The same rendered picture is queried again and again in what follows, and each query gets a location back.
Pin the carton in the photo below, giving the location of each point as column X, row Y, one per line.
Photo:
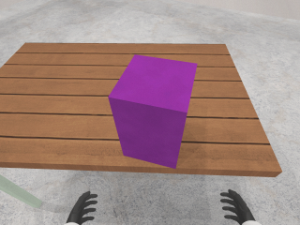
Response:
column 149, row 106

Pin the table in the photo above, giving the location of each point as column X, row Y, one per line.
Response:
column 55, row 113

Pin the robot right hand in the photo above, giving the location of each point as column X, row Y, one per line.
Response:
column 240, row 207

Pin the robot left hand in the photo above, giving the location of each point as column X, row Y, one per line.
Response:
column 77, row 212

